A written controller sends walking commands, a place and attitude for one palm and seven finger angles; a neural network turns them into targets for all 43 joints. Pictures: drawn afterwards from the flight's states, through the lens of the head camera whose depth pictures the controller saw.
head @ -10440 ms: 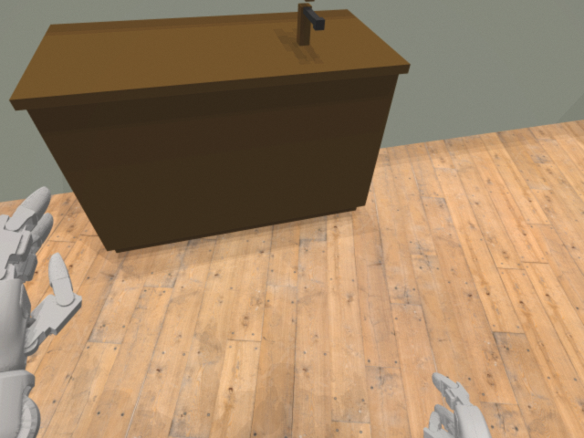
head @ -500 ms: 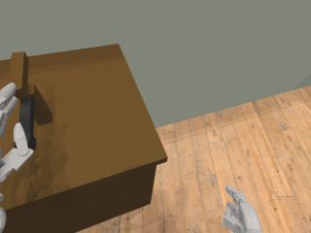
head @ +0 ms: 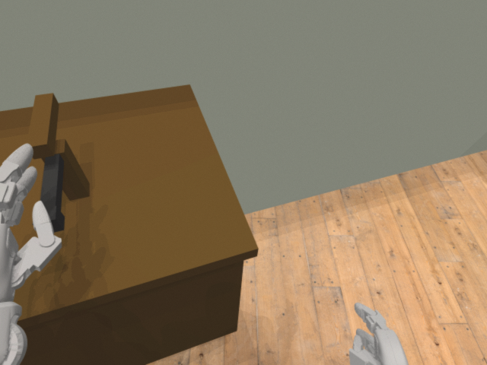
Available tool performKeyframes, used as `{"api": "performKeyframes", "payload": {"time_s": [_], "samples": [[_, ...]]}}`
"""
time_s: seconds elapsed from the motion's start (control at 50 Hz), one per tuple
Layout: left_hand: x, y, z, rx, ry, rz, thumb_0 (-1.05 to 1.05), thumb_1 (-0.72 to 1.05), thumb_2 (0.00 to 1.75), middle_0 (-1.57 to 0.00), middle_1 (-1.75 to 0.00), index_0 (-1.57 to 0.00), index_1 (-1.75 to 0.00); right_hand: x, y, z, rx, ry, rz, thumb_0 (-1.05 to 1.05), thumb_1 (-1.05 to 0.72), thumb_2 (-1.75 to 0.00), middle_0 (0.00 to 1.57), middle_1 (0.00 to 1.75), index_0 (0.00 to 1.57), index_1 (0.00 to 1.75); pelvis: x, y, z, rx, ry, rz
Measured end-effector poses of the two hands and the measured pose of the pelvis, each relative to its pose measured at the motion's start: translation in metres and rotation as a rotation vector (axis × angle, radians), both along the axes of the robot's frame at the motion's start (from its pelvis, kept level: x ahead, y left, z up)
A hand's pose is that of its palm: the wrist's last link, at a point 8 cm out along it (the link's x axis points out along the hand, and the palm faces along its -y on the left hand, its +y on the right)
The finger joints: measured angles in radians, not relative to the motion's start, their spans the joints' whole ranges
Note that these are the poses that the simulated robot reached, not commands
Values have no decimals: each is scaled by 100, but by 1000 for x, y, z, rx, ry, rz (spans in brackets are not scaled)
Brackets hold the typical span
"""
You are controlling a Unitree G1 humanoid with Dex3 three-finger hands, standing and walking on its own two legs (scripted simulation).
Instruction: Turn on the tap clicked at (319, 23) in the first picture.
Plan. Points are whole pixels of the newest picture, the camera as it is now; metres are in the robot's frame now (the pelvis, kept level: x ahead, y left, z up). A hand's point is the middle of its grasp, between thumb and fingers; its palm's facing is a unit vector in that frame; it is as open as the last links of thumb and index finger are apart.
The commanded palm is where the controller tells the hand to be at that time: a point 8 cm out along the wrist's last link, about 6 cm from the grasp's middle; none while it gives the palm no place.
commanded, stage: look again from close up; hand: left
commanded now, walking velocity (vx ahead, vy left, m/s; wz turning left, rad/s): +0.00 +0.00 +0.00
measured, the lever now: (49, 220) +0.27 +0.30 +0.11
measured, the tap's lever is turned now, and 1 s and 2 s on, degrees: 0 0 0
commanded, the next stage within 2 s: shuffle to correct the standing spot in 0.06 s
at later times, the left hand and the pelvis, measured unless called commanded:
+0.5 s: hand (73, 269) +0.18 +0.21 +0.17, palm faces +0.38 -0.85 -0.35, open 7.4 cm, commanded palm +0.13 +0.25 +0.17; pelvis -0.03 -0.03 +0.00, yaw -1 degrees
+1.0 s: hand (63, 318) +0.14 +0.19 +0.17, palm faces +0.39 -0.83 -0.39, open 7.4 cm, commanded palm +0.08 +0.23 +0.17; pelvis -0.08 -0.05 +0.00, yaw +0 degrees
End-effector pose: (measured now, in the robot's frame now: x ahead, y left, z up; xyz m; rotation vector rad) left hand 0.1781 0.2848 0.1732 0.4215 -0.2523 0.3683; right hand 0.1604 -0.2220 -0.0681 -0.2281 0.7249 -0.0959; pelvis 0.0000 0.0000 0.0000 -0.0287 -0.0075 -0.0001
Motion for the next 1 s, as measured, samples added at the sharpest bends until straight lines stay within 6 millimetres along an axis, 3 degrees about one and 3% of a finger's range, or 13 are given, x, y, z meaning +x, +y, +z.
{"api": "performKeyframes", "payload": {"time_s": [0.2, 0.42, 0.58, 0.76, 0.9, 1.0], "samples": [[-14, -11, 4, 9, -11, -3, 1, 89, 90, -21, -30, -21, -30, -23, -21, -3, -16, 14, -42, 1, -90, -90, 20, 30, 20, 30, -9, -8, 1, 7, -13, 2], [-25, -26, 3, -9, -10, -4, 1, 89, 90, -21, -30, -20, -30, -22, -24, 3, 4, -27, -12, 1, -90, -90, 20, 30, 20, 30, -25, -23, 1, 12, -9, -13], [-44, -45, 7, 34, -8, -38, 1, 89, 90, -21, -30, -21, -30, -27, -34, 0, 14, -30, 14, 1, -90, -90, 20, 30, 20, 30, -43, -38, -2, 11, 10, -17], [-69, -59, 9, 61, -25, -62, 1, 89, 90, -21, -30, -21, -30, -65, -55, -11, -1, 19, -28, 1, -90, -90, 20, 30, 20, 30, -67, -48, -6, 11, 33, -10], [-79, -54, 9, 62, -3, -32, 1, 89, 90, -21, -30, -21, -31, -101, -63, -14, -11, 52, -76, 1, -90, -90, 20, 30, 20, 30, -77, -45, -3, 14, 15, -14], [-83, -52, 11, 58, -13, -9, 1, 89, 90, -21, -30, -21, -31, -111, -64, -12, 3, 29, -95, 1, -90, -90, 20, 30, 20, 30, -81, -45, -2, 22, -24, -1]]}}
